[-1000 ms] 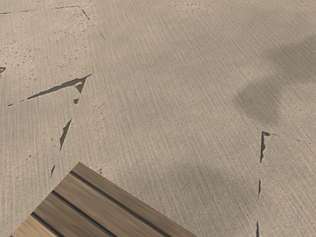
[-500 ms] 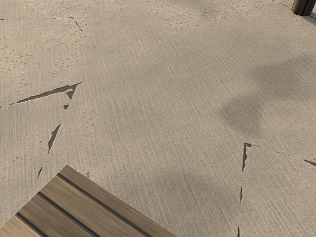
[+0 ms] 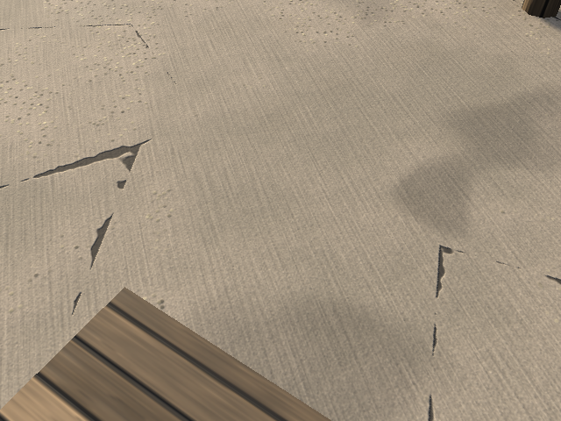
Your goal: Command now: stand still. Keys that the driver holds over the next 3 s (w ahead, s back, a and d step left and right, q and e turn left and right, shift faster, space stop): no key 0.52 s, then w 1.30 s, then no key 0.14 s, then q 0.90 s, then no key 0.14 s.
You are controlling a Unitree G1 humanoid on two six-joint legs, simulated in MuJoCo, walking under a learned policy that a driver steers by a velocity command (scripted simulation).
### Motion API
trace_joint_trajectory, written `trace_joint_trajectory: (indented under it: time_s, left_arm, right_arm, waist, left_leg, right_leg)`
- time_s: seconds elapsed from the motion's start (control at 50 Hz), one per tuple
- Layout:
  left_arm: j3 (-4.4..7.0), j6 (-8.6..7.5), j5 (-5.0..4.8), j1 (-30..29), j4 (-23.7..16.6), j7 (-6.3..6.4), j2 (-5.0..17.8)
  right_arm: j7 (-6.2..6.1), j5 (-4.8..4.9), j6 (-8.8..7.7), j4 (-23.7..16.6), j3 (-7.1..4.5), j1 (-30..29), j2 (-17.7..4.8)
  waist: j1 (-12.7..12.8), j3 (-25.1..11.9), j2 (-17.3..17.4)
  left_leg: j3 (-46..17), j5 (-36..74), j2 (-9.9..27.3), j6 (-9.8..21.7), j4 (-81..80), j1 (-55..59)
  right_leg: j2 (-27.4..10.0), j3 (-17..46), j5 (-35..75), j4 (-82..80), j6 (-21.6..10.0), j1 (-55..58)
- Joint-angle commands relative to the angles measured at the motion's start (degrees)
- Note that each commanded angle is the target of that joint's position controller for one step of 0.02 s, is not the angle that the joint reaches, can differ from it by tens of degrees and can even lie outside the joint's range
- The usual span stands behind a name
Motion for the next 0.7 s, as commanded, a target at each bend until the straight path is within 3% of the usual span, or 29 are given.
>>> trace_joint_trajectory:
  time_s: [0.02,0.52,0.54,0.58,0.6,0.64,0.7]
  left_arm:
    - [0.97,-0.38,-0.05,0.1,-1.5,0.19,6.3]
    - [0.84,-0.06,-0.18,0.8,0.3,0.43,5.2]
    - [0.69,-0.02,-0.16,1.8,0.9,0.44,4.6]
    - [1.18,0.00,-0.75,2.6,1.1,0.55,5.6]
    - [1.29,-0.39,-0.86,2.3,0.8,0.51,5.8]
    - [1.23,-2.11,-1.21,1.6,-0.2,0.03,5.0]
    - [0.76,-5.10,-1.61,-2.4,-2.5,-1.44,2.2]
  right_arm:
    - [-0.19,0.04,-0.31,-1.1,-0.84,3.4,-5.7]
    - [-0.49,0.12,-0.34,-0.7,-0.63,7.1,-4.3]
    - [-0.53,0.17,-0.27,-0.1,-0.52,8.4,-3.6]
    - [-0.84,0.68,-0.06,-0.6,-1.07,8.0,-5.1]
    - [-0.97,0.89,-0.21,-1.4,-1.23,7.7,-5.4]
    - [-0.86,1.54,-1.39,-1.8,-1.48,9.4,-5.7]
    - [-0.18,2.09,-2.93,-1.2,-3.11,13.5,-9.9]
  waist:
    - [-0.1,-0.7,0.4]
    - [-0.1,-0.1,0.4]
    - [-0.1,-1.4,0.4]
    - [-0.1,1.4,1.0]
    - [-0.3,3.8,0.8]
    - [-1.0,6.6,1.8]
    - [-2.8,7.2,10.1]
  left_leg:
    - [-1.0,4.8,1.6,1.0,-5.9,-7.5]
    - [-0.6,5.5,1.3,1.1,-5.2,-7.6]
    - [-0.1,-0.2,0.7,1.3,-5.5,-7.1]
    - [-0.5,-16.3,0.2,3.4,-4.8,-9.9]
    - [-1.8,-22.6,0.9,4.6,-4.9,-11.8]
    - [-6.4,-26.2,4.0,7.1,-6.5,-12.4]
    - [-21.9,-27.7,14.5,12.8,-15.2,-3.0]
  right_leg:
    - [-2.7,3.0,4.3,-3.7,-1.9,6.5]
    - [-2.4,2.5,5.7,-2.8,-1.8,6.4]
    - [-1.8,1.9,-0.8,-3.0,-1.8,6.9]
    - [-0.1,0.7,-21.0,-1.6,-2.7,2.9]
    - [-0.4,1.5,-27.3,-1.5,-3.3,-0.3]
    - [-1.3,2.6,-27.7,0.1,-4.0,-4.1]
    - [0.8,-3.3,-13.1,11.9,-2.7,-13.5]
